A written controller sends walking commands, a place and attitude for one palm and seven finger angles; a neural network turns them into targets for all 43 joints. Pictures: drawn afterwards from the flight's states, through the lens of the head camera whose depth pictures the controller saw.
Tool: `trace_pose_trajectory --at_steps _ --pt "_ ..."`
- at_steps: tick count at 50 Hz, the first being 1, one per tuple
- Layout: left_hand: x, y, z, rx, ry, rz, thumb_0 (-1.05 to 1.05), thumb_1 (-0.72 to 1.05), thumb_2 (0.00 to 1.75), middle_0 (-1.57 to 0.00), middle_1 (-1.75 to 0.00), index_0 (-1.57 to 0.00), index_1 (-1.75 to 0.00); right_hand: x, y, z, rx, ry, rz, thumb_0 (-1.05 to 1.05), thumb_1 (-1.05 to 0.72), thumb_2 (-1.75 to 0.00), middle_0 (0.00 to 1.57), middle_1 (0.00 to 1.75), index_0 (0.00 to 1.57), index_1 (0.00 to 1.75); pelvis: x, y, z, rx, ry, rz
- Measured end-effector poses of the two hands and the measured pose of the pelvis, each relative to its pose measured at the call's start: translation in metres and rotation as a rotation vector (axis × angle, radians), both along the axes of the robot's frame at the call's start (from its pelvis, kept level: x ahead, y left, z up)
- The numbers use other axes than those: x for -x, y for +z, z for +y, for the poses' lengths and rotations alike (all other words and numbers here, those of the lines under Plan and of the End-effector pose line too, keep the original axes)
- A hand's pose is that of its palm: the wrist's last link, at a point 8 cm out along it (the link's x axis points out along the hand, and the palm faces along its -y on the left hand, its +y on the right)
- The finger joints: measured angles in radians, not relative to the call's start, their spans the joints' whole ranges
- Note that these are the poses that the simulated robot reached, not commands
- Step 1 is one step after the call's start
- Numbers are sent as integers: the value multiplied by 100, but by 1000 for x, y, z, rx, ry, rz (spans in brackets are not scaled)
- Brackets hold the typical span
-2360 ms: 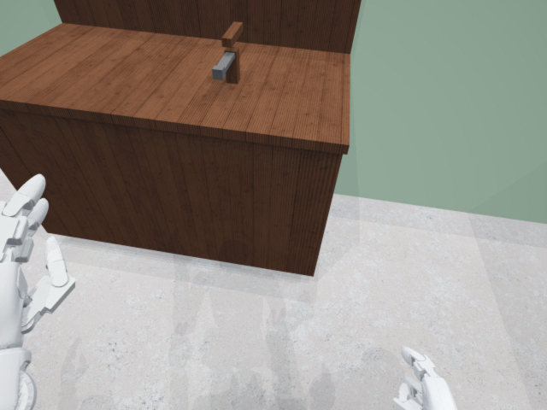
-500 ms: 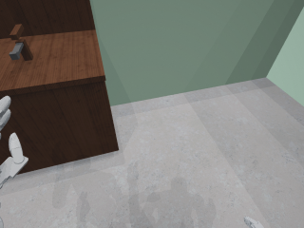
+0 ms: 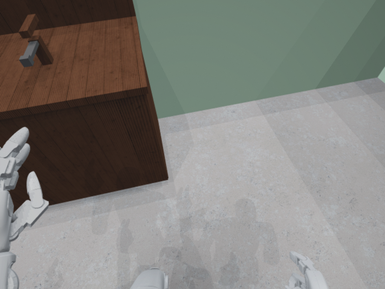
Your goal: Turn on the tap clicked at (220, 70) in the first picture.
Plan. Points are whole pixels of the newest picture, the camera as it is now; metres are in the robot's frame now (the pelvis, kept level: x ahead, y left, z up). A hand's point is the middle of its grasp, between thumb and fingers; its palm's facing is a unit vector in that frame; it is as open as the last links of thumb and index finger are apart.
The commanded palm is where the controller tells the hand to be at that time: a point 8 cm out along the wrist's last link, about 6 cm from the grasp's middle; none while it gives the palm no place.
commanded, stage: take the last steps up to it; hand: left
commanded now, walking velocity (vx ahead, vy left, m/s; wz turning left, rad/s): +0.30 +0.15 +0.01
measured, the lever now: (26, 60) +0.75 +0.59 +0.07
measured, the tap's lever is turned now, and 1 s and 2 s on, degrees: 0 0 0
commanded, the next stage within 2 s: come to a stop and stand still in 1.02 s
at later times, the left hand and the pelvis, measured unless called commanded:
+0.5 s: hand (50, 125) +0.36 +0.27 +0.18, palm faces +0.36 -0.78 -0.51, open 7.5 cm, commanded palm +0.30 +0.33 +0.17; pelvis +0.14 +0.06 -0.02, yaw -1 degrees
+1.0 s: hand (29, 82) +0.48 +0.38 +0.18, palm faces +0.40 -0.83 -0.40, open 7.4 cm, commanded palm +0.41 +0.41 +0.17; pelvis +0.24 +0.14 -0.02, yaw -2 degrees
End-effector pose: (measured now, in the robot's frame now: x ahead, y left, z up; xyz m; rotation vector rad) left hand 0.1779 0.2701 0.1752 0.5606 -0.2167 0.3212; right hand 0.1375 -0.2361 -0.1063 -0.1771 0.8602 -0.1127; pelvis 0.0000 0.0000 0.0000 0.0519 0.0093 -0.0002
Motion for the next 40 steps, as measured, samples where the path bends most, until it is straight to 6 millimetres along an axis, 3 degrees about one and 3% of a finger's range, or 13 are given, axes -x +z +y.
trace_pose_trajectory --at_steps 7,10,14,18,22,25,28,33,40 --pt "-44 12 24 -16 -49 -90 2 88 89 -22 -30 -21 -30 -39 13 2 111 -32 -25 1 -91 -90 20 30 20 30 -41 -6 31 1 -20 2" --pt "-69 12 42 -32 -77 -173 1 88 89 -22 -30 -21 -30 -62 11 15 125 -87 -85 1 -91 -90 20 30 20 30 -62 -20 49 9 -40 -7" --pt "-104 7 59 -12 -70 -173 1 89 90 -21 -30 -21 -30 -86 14 46 53 -113 -125 1 -91 -90 20 30 20 30 -80 -18 56 16 -50 -10" --pt "-122 9 58 14 -74 -142 2 89 90 -21 -30 -21 -30 -102 13 73 -21 -95 -131 1 -91 -90 20 30 20 30 -100 -12 60 30 -57 1" --pt "-131 18 45 -21 -93 -128 2 89 90 -21 -30 -20 -30 -117 -2 87 -67 -60 -105 1 -91 -90 21 30 20 30 -122 -14 60 29 -46 -2" --pt "-139 20 43 -83 -72 -126 2 89 90 -21 -30 -21 -30 -131 -22 86 -84 -36 -69 1 -90 -90 21 30 20 30 -139 -23 57 37 -20 -14" --pt "-148 17 53 -73 -18 -114 1 88 89 -22 -30 -21 -30 -145 -31 80 -71 -12 -6 1 -90 -90 21 30 20 30 -151 -22 58 29 -9 -24" --pt "-169 5 73 -10 55 -42 1 89 89 -22 -30 -21 -30 -170 -14 66 -20 -16 6 2 -91 -90 21 30 20 30 -173 -8 65 6 -9 -19" --pt "-205 5 81 24 -36 -74 2 89 89 -21 -30 -21 -30 -210 17 63 96 -15 -41 1 -91 -90 20 30 20 30 -202 -3 89 0 -3 -19"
